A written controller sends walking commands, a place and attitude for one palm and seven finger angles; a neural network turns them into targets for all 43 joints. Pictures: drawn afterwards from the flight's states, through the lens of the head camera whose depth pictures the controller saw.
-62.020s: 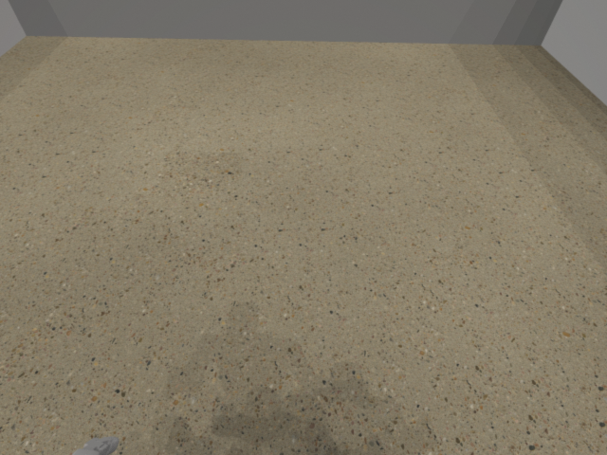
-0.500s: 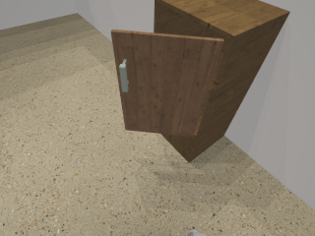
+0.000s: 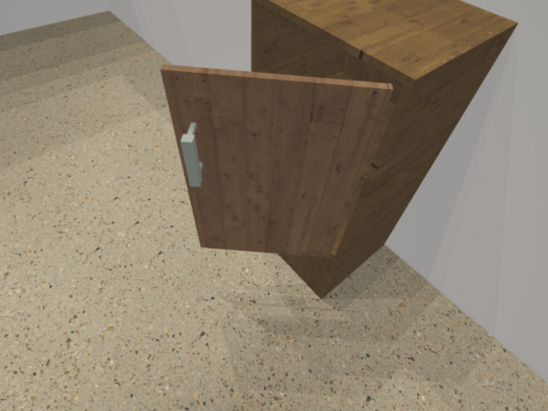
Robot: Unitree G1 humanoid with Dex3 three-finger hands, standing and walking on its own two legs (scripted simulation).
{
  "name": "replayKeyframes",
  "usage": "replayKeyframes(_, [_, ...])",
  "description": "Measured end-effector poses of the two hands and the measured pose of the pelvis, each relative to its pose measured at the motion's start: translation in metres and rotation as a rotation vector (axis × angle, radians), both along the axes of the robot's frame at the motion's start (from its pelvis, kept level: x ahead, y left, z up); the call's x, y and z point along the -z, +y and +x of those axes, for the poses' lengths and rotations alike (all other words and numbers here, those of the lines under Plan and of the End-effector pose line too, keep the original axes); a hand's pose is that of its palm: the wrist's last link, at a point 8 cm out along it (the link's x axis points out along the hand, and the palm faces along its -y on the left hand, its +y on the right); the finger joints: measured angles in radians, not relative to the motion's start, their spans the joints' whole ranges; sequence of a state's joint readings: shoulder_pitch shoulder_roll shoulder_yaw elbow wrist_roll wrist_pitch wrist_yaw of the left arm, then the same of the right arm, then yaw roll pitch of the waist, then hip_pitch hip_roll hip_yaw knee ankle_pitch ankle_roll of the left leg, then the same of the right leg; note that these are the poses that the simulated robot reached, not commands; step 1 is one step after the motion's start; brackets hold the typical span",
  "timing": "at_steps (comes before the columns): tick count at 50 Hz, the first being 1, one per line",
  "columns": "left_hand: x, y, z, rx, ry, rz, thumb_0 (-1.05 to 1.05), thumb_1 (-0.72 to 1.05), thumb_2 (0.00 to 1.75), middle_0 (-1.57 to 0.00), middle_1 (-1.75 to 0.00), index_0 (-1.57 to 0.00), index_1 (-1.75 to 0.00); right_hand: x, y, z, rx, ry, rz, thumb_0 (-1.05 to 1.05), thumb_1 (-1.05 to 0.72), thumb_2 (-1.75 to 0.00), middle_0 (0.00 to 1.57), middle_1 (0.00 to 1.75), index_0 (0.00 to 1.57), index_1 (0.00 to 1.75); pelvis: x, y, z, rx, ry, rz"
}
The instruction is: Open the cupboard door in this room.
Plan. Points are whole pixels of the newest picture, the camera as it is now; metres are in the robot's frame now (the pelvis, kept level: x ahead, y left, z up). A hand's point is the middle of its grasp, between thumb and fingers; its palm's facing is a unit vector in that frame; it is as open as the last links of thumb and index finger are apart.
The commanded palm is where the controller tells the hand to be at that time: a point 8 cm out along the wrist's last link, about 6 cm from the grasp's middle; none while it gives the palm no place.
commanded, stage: come to a stop and stand still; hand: left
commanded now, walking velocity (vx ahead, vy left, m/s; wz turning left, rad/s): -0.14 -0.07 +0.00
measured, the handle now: (194, 155) +0.57 +0.20 -0.01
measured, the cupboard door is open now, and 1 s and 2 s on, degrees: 46 46 46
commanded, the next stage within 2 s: look again from close up in 0.86 s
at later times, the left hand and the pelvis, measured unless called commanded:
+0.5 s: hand out of the picture +0.02 +0.18 -0.18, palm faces +0.01 -0.98 -0.21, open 7.3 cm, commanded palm none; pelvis -0.02 +0.00 +0.00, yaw +0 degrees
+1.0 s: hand out of the picture -0.06 +0.18 -0.17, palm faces +0.01 -0.98 -0.20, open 7.4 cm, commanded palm none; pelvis -0.05 +0.00 +0.01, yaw +0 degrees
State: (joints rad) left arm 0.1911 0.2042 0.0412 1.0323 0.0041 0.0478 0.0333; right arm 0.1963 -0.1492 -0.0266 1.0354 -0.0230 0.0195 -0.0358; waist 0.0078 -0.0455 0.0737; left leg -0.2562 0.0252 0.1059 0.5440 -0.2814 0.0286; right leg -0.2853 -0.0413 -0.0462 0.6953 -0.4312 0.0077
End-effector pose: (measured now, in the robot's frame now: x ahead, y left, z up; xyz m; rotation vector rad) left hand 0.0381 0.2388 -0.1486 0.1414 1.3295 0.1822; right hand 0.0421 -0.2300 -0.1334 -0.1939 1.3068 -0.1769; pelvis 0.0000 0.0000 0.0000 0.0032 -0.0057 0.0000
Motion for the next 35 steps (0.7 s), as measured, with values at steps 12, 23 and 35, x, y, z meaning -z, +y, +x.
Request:
replayKeyframes(12, [-0.013, -0.011, -0.006, 0.017, -0.026, 0.051, 0.0, 0.91, 0.9, -0.2, -0.3, -0.2, -0.3, 0.003, -0.033, 0.027, -0.002, -0.052, 0.002, 0.0, -0.92, -0.9, 0.2, 0.3, 0.2, 0.29, 0.0, -0.018, -0.006, -0.018, 0.001, -0.001])
replayKeyframes(23, [0.0, -0.016, -0.019, 0.048, -0.046, -0.004, 0.0, 0.92, 0.9, -0.2, -0.3, -0.2, -0.3, -0.005, -0.011, -0.002, -0.012, -0.087, -0.002, 0.0, -0.91, -0.9, 0.19, 0.3, 0.2, 0.29, 0.001, -0.003, -0.018, 0.001, -0.008, -0.018])
replayKeyframes(35, [-0.014, 0.013, -0.053, 0.057, -0.043, 0.036, 0.0, 0.92, 0.9, -0.2, -0.3, -0.2, -0.3, 0.003, 0.013, -0.054, -0.008, -0.061, 0.046, 0.0, -0.93, -0.9, 0.2, 0.3, 0.2, 0.29, -0.001, 0.012, -0.042, 0.0, -0.024, -0.004])
